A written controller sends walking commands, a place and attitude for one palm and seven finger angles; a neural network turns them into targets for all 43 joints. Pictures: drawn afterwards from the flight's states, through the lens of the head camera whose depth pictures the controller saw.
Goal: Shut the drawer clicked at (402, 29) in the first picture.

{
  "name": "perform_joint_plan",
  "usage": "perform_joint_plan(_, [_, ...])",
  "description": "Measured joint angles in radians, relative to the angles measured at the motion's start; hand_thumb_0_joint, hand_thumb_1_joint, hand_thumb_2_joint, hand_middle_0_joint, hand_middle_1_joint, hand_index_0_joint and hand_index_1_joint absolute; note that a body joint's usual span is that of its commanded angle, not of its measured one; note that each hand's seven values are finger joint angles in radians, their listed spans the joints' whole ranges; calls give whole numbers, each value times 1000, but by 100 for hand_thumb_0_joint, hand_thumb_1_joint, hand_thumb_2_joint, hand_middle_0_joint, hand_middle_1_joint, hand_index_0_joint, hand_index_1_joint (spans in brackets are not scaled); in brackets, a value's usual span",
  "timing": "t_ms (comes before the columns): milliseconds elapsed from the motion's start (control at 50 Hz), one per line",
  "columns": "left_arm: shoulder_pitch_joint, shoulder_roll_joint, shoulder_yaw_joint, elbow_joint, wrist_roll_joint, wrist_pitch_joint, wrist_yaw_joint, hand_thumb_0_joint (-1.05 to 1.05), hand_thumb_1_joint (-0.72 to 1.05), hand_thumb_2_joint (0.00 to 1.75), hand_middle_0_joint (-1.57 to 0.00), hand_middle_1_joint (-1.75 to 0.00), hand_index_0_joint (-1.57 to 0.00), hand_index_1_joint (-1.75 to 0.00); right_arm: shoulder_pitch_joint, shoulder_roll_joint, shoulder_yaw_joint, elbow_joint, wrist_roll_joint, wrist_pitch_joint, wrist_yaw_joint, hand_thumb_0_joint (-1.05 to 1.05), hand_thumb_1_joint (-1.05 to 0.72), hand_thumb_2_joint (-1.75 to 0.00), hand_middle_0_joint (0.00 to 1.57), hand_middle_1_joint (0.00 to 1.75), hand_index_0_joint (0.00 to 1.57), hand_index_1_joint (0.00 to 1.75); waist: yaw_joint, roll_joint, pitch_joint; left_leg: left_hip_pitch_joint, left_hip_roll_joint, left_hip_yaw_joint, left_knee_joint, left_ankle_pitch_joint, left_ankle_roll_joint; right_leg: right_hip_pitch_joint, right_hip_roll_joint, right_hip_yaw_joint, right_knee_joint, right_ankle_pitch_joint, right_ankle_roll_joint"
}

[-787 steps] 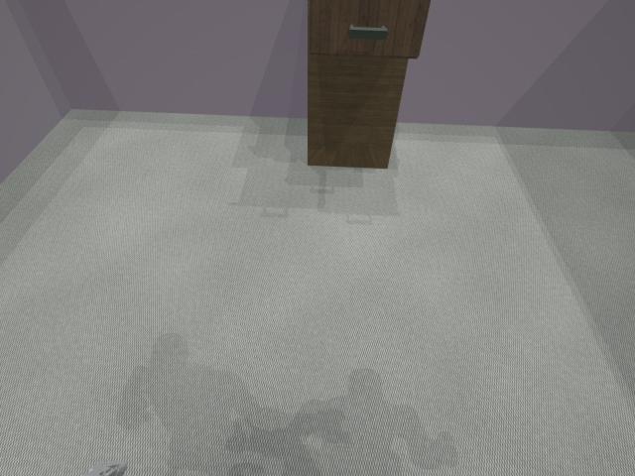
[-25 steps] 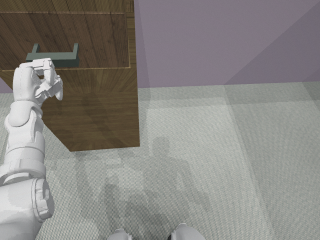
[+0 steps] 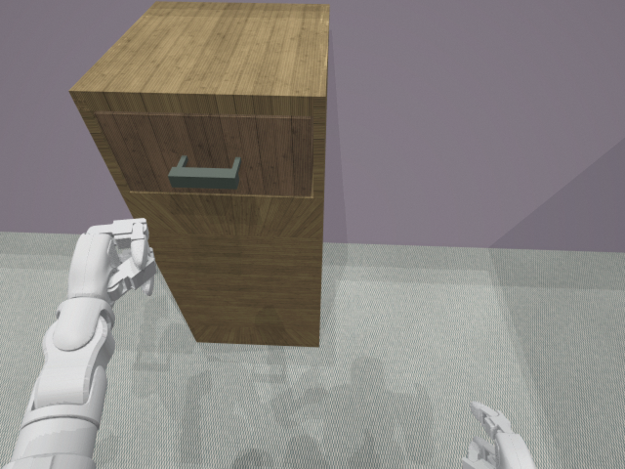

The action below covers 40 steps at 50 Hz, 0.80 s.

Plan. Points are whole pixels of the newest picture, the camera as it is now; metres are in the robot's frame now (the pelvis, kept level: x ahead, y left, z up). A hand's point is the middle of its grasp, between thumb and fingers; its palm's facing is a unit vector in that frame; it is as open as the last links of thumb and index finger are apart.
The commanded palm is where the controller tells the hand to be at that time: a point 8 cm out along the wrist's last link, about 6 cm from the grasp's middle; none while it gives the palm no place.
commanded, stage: draw the hand back to the body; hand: left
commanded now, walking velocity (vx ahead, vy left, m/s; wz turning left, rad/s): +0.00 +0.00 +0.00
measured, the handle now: (207, 169) +0.60 +0.23 +0.04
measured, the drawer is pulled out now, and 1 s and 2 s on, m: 0.00 0.00 0.00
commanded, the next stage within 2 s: step back with the hand held close in 0.76 s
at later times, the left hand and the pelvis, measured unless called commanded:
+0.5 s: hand (78, 332) +0.21 +0.23 +0.16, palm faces +0.38 -0.86 -0.34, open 3.2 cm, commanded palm +0.15 +0.27 +0.18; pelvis +0.01 -0.01 +0.02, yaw +0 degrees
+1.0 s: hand (48, 348) +0.19 +0.23 +0.18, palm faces +0.40 -0.82 -0.41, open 3.2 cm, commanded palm +0.13 +0.27 +0.19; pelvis +0.00 -0.01 +0.02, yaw +0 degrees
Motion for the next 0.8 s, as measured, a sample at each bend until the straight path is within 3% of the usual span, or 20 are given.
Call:
perform_joint_plan(80, [84, -23, -27, -103, 45, 32, 102, 1, 90, 90, -140, -160, -140, -160, -23, 5, 7, 16, -8, -10, -15, 1, -90, -90, 20, 30, 20, 30, 17, -2, 29, 86, -6, 4, -81, 38, 1, 81, -3, 3, -70, 33, -1])
perform_joint_plan(180, [183, -35, -30, -228, 67, 48, 155, 1, 89, 90, -140, -160, -140, -160, -34, 11, 13, 32, -22, -31, -18, 1, -90, -90, 20, 30, 20, 30, 32, 2, 58, 175, -9, 6, -162, 74, -2, 167, -3, 4, -145, 64, -3])
perform_joint_plan(360, [393, -30, -4, -465, 72, 39, 160, 1, 89, 90, -140, -160, -140, -160, -27, 20, 8, 45, -43, -48, -2, 1, -90, -90, 20, 30, 20, 30, 45, 21, 71, 267, -6, 7, -237, 100, -8, 256, 3, 4, -216, 89, -6])
perform_joint_plan(620, [667, -15, 60, -733, 78, 17, 168, 1, 89, 90, -140, -160, -141, -160, -11, 17, -14, 51, -54, -93, -3, 1, -90, -90, 20, 30, 20, 30, 70, 43, 72, 289, 6, -2, -231, 92, -16, 291, 16, -5, -234, 91, -13])
perform_joint_plan(800, [648, -31, 61, -710, 85, 13, 178, 1, 89, 90, -140, -160, -141, -160, -21, 23, -14, 60, -56, -109, -17, 1, -90, -90, 20, 30, 20, 30, 79, 41, 84, 285, 6, -10, -224, 96, -17, 290, 15, -13, -227, 91, -15])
